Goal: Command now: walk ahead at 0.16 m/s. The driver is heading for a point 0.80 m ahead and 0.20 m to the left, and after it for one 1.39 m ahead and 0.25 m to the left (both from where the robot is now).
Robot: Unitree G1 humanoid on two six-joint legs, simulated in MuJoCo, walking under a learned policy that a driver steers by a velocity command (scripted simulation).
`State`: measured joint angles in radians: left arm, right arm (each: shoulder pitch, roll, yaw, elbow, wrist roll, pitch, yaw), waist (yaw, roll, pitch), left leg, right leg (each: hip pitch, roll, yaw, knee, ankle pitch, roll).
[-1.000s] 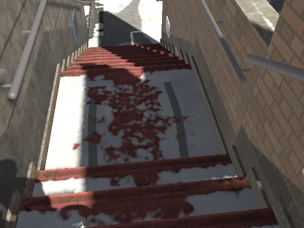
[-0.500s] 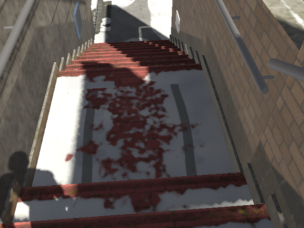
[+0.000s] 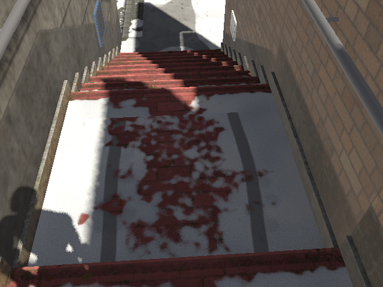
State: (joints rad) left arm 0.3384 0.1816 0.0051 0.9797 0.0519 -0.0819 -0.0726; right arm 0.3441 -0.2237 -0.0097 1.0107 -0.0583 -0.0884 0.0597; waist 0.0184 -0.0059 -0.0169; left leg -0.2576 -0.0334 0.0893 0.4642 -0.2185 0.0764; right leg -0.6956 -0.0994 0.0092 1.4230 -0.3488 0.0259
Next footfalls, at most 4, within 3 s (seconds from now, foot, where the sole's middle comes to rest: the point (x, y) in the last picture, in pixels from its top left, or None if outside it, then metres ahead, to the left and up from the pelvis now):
0.12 right None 0.10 -0.14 -0.77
2.10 right None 0.35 -0.24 -0.93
2.80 left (190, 286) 0.66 0.05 -1.09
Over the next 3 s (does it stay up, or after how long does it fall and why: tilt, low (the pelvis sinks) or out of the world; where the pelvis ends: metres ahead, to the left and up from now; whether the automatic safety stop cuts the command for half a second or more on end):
stays up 0.73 -0.01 -0.34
